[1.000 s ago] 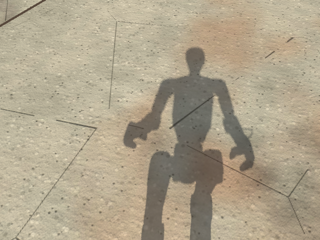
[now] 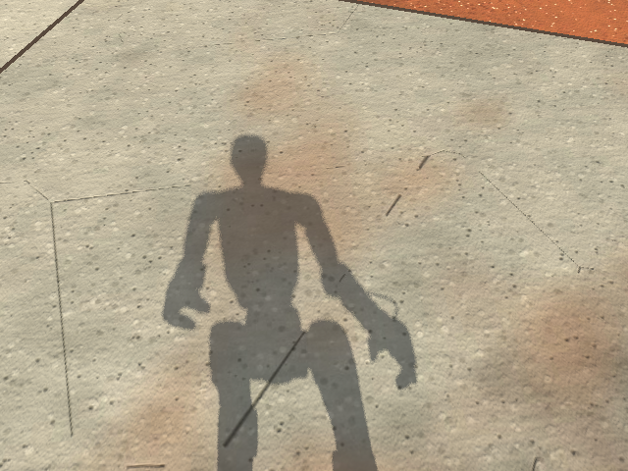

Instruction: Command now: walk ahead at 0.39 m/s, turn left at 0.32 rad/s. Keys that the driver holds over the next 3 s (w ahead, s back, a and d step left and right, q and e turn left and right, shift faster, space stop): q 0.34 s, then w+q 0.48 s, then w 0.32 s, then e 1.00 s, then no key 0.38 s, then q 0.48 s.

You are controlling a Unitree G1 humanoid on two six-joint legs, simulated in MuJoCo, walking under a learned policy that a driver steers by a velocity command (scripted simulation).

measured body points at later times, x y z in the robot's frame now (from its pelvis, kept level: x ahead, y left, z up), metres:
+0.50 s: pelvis +0.18 +0.04 -0.01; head +0.22 +0.07 +0.44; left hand +0.27 +0.35 -0.11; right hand +0.38 -0.20 -0.09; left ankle +0.24 +0.13 -0.74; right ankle +0.21 -0.12 -0.68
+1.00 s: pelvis +0.35 +0.04 +0.01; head +0.37 +0.03 +0.46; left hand +0.21 +0.29 -0.11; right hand +0.64 -0.09 -0.09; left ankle +0.35 +0.24 -0.66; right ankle +0.36 -0.08 -0.74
